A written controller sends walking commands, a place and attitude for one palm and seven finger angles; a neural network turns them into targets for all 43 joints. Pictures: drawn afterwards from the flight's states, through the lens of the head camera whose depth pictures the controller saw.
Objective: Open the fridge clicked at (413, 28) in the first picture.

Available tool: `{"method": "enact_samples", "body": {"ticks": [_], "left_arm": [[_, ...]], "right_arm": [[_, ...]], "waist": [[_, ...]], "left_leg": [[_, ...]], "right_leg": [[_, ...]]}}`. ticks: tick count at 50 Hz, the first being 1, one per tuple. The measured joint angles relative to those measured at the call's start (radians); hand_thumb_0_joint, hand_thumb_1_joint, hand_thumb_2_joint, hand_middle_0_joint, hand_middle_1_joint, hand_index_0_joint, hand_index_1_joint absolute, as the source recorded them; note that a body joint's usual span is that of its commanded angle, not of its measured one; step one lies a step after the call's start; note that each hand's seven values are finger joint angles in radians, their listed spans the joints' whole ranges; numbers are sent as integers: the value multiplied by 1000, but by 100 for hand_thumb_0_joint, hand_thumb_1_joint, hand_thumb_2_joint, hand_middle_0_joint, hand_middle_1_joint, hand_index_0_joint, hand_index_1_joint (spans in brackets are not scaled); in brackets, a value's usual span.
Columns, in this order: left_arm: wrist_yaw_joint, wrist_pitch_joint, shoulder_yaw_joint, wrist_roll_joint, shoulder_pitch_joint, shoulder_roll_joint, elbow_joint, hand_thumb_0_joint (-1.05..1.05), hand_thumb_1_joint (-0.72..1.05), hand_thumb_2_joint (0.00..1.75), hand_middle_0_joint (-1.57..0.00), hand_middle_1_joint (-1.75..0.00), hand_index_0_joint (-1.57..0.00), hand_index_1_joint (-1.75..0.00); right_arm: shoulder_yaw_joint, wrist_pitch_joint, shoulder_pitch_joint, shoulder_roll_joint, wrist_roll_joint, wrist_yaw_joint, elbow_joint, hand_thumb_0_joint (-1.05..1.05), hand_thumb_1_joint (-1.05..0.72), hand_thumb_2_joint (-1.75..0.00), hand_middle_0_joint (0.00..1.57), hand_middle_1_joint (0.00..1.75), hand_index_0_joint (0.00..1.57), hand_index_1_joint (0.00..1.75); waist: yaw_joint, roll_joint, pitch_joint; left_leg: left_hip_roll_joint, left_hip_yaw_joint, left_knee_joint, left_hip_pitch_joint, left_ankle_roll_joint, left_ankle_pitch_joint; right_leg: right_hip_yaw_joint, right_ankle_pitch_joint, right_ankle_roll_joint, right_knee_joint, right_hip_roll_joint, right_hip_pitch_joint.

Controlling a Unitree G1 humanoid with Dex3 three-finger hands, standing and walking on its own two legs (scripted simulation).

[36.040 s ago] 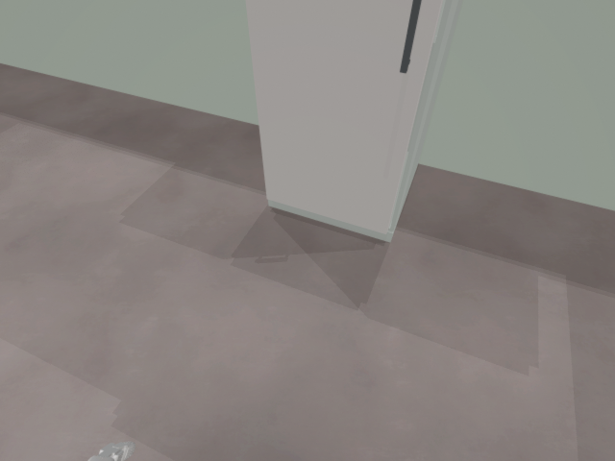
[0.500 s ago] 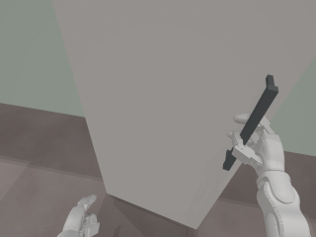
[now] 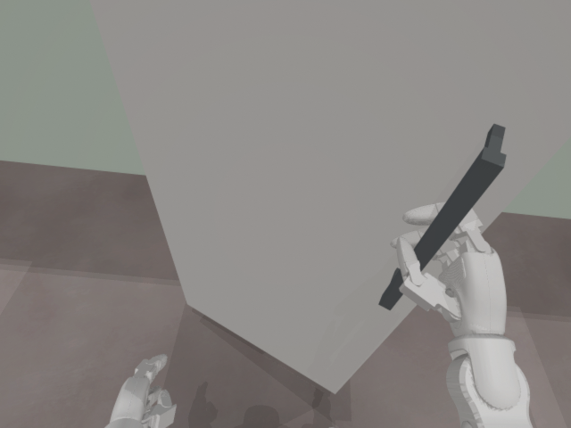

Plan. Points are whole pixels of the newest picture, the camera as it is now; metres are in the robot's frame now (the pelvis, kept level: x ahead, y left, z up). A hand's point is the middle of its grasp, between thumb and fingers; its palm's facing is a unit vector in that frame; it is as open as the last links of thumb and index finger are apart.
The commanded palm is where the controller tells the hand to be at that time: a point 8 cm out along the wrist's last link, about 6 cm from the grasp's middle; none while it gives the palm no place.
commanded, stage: walk backward, drawing the door open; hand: right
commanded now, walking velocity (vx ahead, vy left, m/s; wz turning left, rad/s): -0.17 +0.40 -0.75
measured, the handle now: (429, 236) +0.31 -0.12 +0.17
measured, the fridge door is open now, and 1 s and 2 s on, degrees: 26 57 79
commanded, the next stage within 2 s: stop walking and hold the door back in 1.42 s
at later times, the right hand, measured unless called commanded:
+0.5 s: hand (321, 379) +0.15 +0.00 +0.16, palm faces +0.23 +0.95 -0.23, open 6.4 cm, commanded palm +0.11 -0.04 +0.17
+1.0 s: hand out of the picture +0.09 +0.12 +0.15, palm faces +0.75 +0.61 -0.28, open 6.4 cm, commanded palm +0.03 +0.12 +0.16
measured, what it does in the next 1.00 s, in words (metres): steps to the left, turning right: left foot, then right foot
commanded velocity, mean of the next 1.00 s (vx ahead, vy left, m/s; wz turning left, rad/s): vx -0.17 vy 0.38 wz -0.73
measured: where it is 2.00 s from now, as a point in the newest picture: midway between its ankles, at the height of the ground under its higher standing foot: outside the picture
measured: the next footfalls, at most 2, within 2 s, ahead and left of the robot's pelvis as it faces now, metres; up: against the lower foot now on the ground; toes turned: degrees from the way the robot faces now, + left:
left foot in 0.34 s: -0.01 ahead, +0.23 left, +0.00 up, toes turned -14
right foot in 0.56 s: -0.10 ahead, +0.08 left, +0.00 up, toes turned -31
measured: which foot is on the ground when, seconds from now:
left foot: down 0.00-0.04, up 0.06-0.32, down 0.34-0.56, up 0.58-0.82, down 0.84-1.00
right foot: down 0.00-0.34, up 0.36-0.54, down 0.56-0.86, up 0.88-1.00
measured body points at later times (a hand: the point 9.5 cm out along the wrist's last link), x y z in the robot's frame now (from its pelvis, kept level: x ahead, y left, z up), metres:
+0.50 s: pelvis -0.07 +0.16 +0.01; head -0.03 +0.18 +0.45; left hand +0.17 +0.33 -0.10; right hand +0.13 -0.05 +0.17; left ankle -0.04 +0.24 -0.73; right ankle -0.12 +0.05 -0.67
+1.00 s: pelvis -0.02 +0.41 -0.01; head +0.05 +0.41 +0.44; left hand +0.27 +0.47 -0.12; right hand +0.04 +0.10 +0.17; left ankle +0.11 +0.44 -0.73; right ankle -0.13 +0.33 -0.64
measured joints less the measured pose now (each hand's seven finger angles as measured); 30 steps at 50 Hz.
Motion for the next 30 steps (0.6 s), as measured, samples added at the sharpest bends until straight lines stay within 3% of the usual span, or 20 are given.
{"method": "enact_samples", "body": {"ticks": [2,5,8,10,13,16,18,20,22,24,26,28,29,30], "left_arm": [[6,-22,0,5,7,0,2,2,90,90,-20,-30,-20,-30],[-5,-55,8,30,-14,-31,31,2,90,90,-20,-30,-20,-30],[-24,-79,-2,41,-22,-45,56,2,90,90,-20,-30,-20,-30],[-36,-90,-6,37,-28,-52,67,2,90,90,-20,-30,-20,-30],[-45,-103,-5,21,-29,-66,70,2,90,90,-21,-30,-20,-30],[-47,-111,1,8,-32,-75,63,2,90,90,-21,-30,-20,-30],[-49,-115,9,-3,-59,-66,65,2,90,90,-21,-30,-20,-30],[-42,-113,23,-10,-82,-40,81,2,90,90,-21,-30,-20,-30],[-25,-110,38,-11,-79,-21,92,2,90,90,-21,-30,-20,-30],[-7,-113,48,-2,-68,-10,87,2,90,90,-21,-30,-20,-30],[6,-125,48,2,-55,-2,67,2,90,90,-20,-30,-20,-30],[12,-145,44,5,-48,6,37,2,90,90,-20,-30,-20,-30],[11,-156,47,11,-53,7,25,2,90,90,-20,-30,-20,-30],[7,-161,53,19,-65,-7,26,2,90,90,-20,-30,-20,-30]], "right_arm": [[26,1,1,-3,-19,-4,-35,-2,-68,-75,44,140,30,135],[39,-26,-36,-31,-31,-11,-13,-3,-70,-76,44,140,26,131],[49,1,-63,-54,-38,-1,1,-3,-68,-74,45,140,26,131],[59,14,-78,-67,-43,7,1,-3,-68,-74,45,140,26,131],[71,26,-82,-71,-46,11,-5,-2,-68,-75,45,140,27,131],[62,35,-79,-82,-37,6,-17,-3,-67,-77,45,140,27,131],[42,31,-78,-72,-31,-3,-19,-3,-66,-78,45,140,27,131],[41,42,-65,-50,-28,-9,-19,-3,-66,-78,45,140,28,132],[51,48,-44,-42,-37,3,-18,-3,-65,-77,45,140,28,133],[58,40,-27,-37,-44,24,-18,-3,-65,-77,45,140,29,133],[65,21,-18,-37,-44,41,-25,-2,-64,-77,45,140,30,134],[70,-1,-22,-35,-41,46,-46,-3,-64,-78,45,140,30,133],[69,-16,-31,-34,-40,41,-57,-3,-65,-78,45,140,29,133],[63,-34,-51,-41,-43,35,-53,-3,-65,-79,46,140,28,132]], "waist": [[3,4,2],[20,46,44],[43,23,73],[34,10,84],[10,12,73],[2,17,39],[2,5,37],[18,-26,40],[9,-18,13],[3,-1,-5],[11,14,-12],[17,21,-12],[17,23,-2],[17,49,26]], "left_leg": [[-1,20,90,-43,-7,-35],[-18,-108,424,-174,-106,-122],[-44,-178,590,-256,-136,-93],[-30,-210,519,-257,-137,-39],[0,-235,271,-169,-137,-36],[5,-213,45,-37,-138,-56],[-6,-179,-56,1,-117,70],[-10,-128,-42,-3,-87,77],[11,-103,-28,-19,-66,53],[29,-77,-26,-28,-51,45],[43,-34,-14,-44,-36,39],[49,7,67,-100,-25,12],[48,2,161,-153,-42,-6],[48,-43,281,-204,-75,-67]], "right_leg": [[-10,45,-12,-122,-9,58],[6,40,-28,-156,17,72],[90,140,-3,-247,-4,86],[134,191,17,-306,-32,90],[183,241,55,-365,-62,79],[239,262,84,-374,-69,31],[269,188,78,-318,-69,-20],[245,13,54,-129,-51,-76],[175,-121,35,132,-6,-118],[92,-171,27,239,13,-94],[21,-145,26,138,8,-19],[-19,-2,19,-95,-2,88],[-16,-20,-13,-181,-5,127],[-7,-41,-21,-184,4,127]]}}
